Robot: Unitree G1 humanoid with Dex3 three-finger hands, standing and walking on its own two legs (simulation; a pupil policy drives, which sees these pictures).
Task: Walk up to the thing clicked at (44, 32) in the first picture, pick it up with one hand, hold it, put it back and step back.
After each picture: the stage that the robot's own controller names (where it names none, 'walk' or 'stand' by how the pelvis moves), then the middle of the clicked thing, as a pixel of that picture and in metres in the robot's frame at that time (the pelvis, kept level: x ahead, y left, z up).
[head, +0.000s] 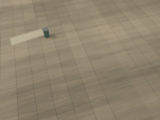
stand; (46, 32) +1.41 +0.42 -0.72
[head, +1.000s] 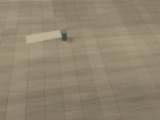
walk; (64, 35) +1.30 +0.18 -0.69
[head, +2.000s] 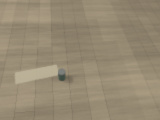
walk; (61, 75) +0.77 +0.13 -0.71
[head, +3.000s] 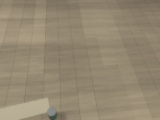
walk; (52, 113) +0.42 +0.19 -0.71
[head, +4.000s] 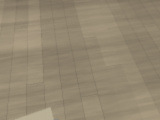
stand; out of the picture +0.31 +0.19 -0.70
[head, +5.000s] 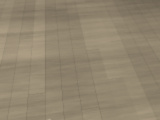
stand; out of the picture +0.28 +0.19 -0.72
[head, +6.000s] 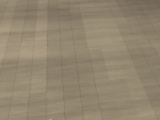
stand; out of the picture +0.27 +0.18 -0.72
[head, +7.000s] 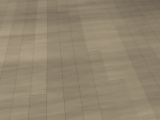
stand; out of the picture +0.28 +0.19 -0.73
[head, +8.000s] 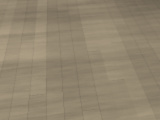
stand; out of the picture +0.27 +0.19 -0.73
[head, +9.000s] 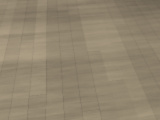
stand; out of the picture +0.27 +0.19 -0.73
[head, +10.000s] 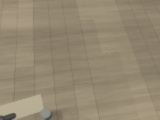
go down; (46, 114) +0.30 +0.20 -0.64
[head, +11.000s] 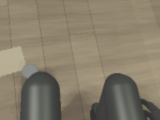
go down; (31, 73) +0.35 +0.22 -0.30
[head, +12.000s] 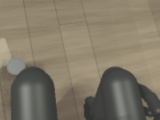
close in; (18, 68) +0.35 +0.23 -0.27
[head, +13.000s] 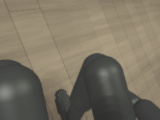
close in; out of the picture +0.34 +0.26 -0.21
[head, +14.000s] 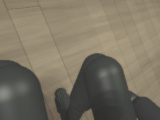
close; out of the picture +0.34 +0.27 -0.21
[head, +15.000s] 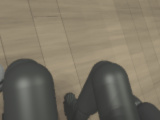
lift; out of the picture +0.29 +0.24 -0.17
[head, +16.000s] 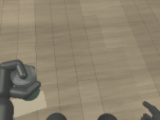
lift; (26, 83) +0.31 +0.19 +0.00
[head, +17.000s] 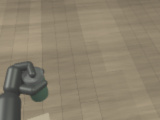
hold; (36, 84) +0.32 +0.17 +0.00
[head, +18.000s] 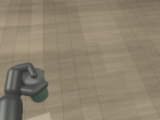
hold; (36, 86) +0.32 +0.17 +0.00
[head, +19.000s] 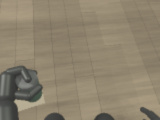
crouch; (30, 87) +0.31 +0.19 -0.07
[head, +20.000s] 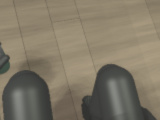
lower; out of the picture +0.38 +0.26 -0.15
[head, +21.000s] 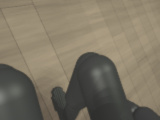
lower; out of the picture +0.35 +0.28 -0.22
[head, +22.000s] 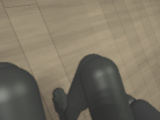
lower; out of the picture +0.34 +0.29 -0.22
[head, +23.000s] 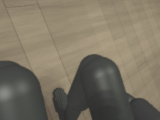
lower; out of the picture +0.34 +0.29 -0.22
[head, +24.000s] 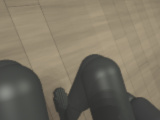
lower; out of the picture +0.34 +0.29 -0.22
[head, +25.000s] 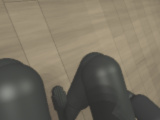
open; out of the picture +0.33 +0.27 -0.22
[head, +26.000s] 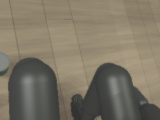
stand; out of the picture +0.34 +0.25 -0.25
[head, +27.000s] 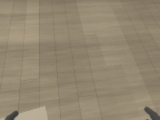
stand; out of the picture +0.29 +0.19 -0.63
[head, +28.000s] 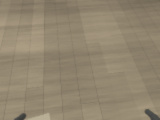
stand; out of the picture +0.29 +0.20 -0.66
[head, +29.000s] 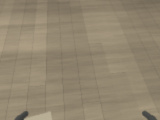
stand; out of the picture +0.29 +0.20 -0.67
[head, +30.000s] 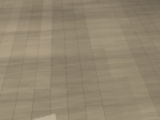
walk; out of the picture +0.31 +0.20 -0.72
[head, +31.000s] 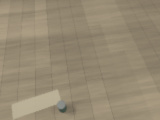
walk; (62, 106) +0.42 +0.18 -0.71
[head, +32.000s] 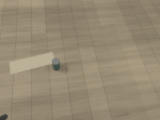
walk; (56, 64) +0.74 +0.17 -0.70
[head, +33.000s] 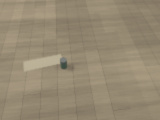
stand; (63, 63) +0.94 +0.19 -0.70
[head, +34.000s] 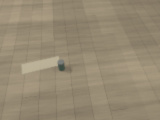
stand; (61, 65) +0.94 +0.21 -0.73
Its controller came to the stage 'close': yes
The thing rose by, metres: 0.70
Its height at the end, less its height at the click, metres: +0.00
